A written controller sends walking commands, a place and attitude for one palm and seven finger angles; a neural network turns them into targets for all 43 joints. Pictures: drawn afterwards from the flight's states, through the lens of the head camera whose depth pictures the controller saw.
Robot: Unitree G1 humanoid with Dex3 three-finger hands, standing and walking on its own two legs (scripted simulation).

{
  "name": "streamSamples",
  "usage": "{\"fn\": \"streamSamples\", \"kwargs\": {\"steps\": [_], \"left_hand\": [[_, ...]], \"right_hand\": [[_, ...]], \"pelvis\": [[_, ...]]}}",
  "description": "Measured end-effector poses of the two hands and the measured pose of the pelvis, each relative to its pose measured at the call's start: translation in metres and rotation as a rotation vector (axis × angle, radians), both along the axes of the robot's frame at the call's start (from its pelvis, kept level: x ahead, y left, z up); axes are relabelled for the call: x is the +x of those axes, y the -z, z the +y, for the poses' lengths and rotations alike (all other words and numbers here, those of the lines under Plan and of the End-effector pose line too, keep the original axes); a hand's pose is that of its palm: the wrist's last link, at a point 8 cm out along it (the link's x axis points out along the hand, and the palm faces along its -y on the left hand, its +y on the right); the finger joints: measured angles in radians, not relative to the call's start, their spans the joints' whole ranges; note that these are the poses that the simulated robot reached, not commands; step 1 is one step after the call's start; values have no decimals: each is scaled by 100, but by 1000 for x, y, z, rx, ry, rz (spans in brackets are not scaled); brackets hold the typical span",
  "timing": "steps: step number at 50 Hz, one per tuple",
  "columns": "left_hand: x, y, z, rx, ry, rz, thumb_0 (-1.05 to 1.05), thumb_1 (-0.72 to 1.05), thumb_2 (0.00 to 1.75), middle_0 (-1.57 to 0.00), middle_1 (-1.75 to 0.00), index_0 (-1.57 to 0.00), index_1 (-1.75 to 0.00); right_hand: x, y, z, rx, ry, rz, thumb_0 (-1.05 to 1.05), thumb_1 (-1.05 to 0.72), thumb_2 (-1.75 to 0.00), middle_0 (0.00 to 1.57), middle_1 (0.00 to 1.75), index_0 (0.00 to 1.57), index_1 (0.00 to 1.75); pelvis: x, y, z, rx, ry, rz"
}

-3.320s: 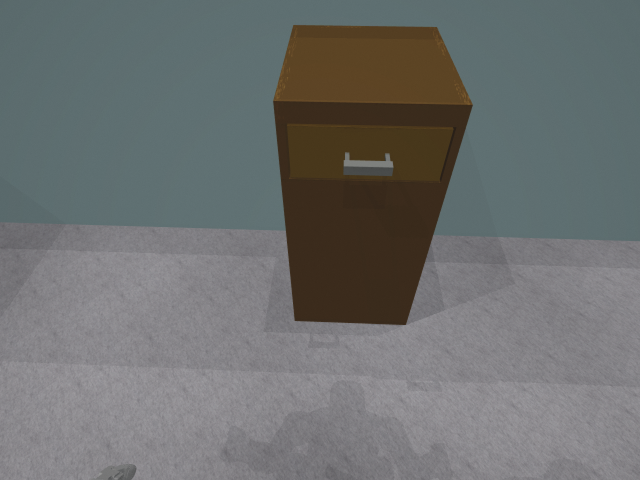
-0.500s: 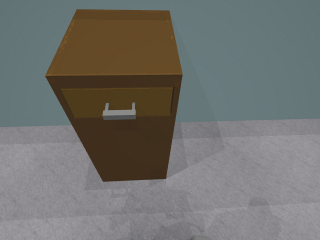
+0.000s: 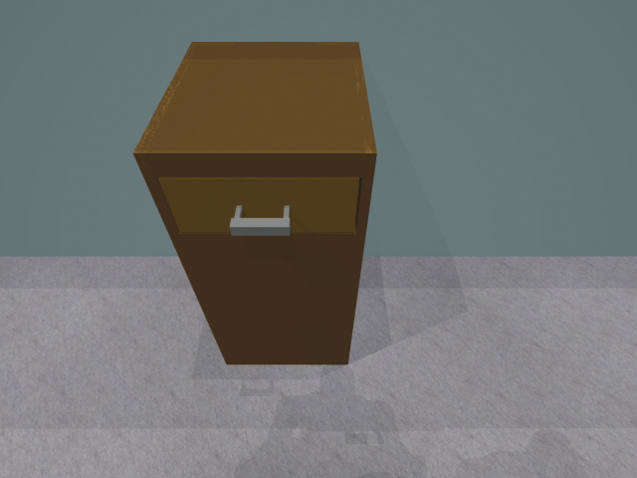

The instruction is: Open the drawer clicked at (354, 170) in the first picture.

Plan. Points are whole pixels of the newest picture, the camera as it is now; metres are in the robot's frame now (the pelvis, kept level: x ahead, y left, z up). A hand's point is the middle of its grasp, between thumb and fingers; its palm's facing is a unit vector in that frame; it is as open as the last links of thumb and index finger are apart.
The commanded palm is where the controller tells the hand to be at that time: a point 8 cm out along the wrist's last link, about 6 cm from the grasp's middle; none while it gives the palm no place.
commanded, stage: come to a stop and stand still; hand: left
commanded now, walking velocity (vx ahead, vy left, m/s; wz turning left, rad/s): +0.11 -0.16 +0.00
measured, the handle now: (261, 218) +0.54 +0.17 -0.04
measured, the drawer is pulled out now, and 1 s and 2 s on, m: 0.00 0.00 0.00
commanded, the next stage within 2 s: look again from close up in 0.90 s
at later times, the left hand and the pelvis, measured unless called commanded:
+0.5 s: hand out of the picture +0.08 +0.17 -0.17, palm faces +0.01 -0.98 -0.21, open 7.3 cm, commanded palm none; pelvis +0.04 +0.00 +0.00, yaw +0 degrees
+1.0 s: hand out of the picture +0.04 +0.15 -0.17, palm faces +0.03 -0.99 -0.16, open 7.3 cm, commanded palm none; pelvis +0.06 +0.00 +0.00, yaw -1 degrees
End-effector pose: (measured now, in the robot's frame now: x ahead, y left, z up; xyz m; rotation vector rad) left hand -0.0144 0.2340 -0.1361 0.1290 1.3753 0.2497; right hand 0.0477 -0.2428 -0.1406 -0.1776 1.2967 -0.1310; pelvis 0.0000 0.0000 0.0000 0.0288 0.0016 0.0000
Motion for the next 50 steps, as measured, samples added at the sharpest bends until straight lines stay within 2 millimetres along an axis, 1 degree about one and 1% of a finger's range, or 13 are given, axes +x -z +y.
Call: {"fn": "streamSamples", "kwargs": {"steps": [3,6,8,14,19,22,24,27,33,36,39,44,50], "left_hand": [[-12,16,16,-28,-1,44,1,91,90,-20,-30,-20,-30],[-12,17,23,-47,18,69,1,91,90,-20,-30,-20,-30],[-7,15,25,-61,30,69,1,91,90,-20,-30,-20,-30],[22,12,16,-81,75,63,1,91,90,-20,-30,-19,-30],[58,13,-1,-53,117,27,1,92,90,-20,-30,-20,-30],[74,9,-7,-29,123,4,1,94,90,-20,-30,-20,-30],[83,7,-10,-24,112,-21,1,94,90,-20,-30,-20,-30],[91,9,-14,-26,90,-45,1,94,90,-20,-30,-20,-30],[95,11,-16,-37,66,-32,1,96,90,-20,-30,-20,-30],[90,9,-16,-37,64,-12,1,96,90,-20,-30,-20,-30],[81,8,-16,-39,59,14,1,95,90,-20,-30,-20,-30],[65,7,-21,-55,53,58,1,93,90,-20,-30,-20,-30],[52,9,-30,-83,49,87,1,92,90,-20,-30,-20,-30]], "right_hand": [[-1,-2,16,-28,7,-51,1,-91,-90,20,30,19,30],[-12,-11,32,-30,19,-48,1,-91,-90,20,30,19,30],[-21,-15,36,-38,35,-24,1,-92,-90,20,30,20,30],[-49,-11,42,-24,90,72,1,-92,-90,20,30,20,30],[-70,7,37,18,144,165,1,-91,-90,20,30,20,30],[-76,13,34,42,158,212,1,-91,-90,20,30,20,30],[-74,13,33,49,147,234,1,-91,-90,20,30,20,30],[-65,12,33,47,128,239,1,-91,-90,20,30,20,30],[-33,6,36,45,104,178,1,-91,-90,20,30,20,30],[-17,7,37,47,89,148,1,-91,-90,20,30,20,30],[-11,7,34,37,76,149,2,-92,-90,20,30,20,30],[-5,7,31,30,74,136,2,-92,-90,20,30,20,30],[-5,5,30,24,71,132,1,-92,-90,20,30,20,30]], "pelvis": [[-1,7,14,-27,5,-1],[3,1,19,-33,15,-2],[6,-3,21,-36,17,0],[17,-5,18,-22,34,8],[28,4,5,-4,51,6],[35,5,-1,-32,33,4],[40,4,-3,-43,14,3],[46,4,-6,-56,2,-4],[57,-1,-9,-41,9,-5],[59,-2,-8,-40,14,-5],[61,-2,-6,-39,15,-6],[62,-3,-3,-37,19,-7],[61,-4,-2,-35,23,-10]]}}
